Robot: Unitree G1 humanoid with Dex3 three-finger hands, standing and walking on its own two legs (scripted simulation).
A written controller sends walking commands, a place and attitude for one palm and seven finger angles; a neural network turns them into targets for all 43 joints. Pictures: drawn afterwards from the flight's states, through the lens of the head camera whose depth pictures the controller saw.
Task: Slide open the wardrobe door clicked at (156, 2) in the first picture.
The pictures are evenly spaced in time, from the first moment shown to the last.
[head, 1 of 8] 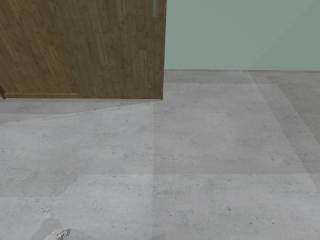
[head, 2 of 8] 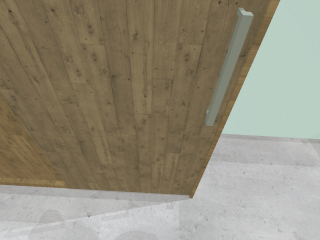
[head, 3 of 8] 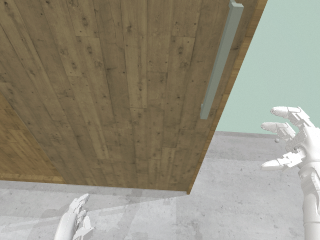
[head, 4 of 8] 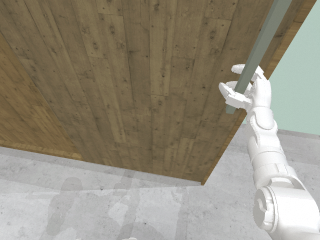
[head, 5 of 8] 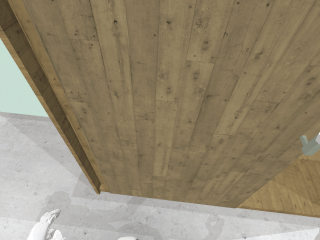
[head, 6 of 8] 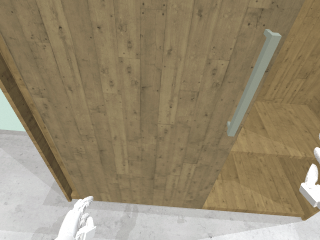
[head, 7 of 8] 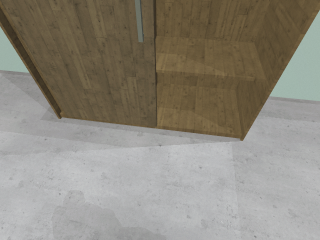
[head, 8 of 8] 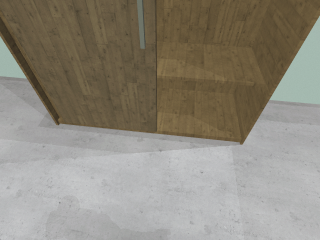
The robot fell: no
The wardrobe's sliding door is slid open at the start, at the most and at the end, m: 0.00 0.65 0.65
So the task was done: yes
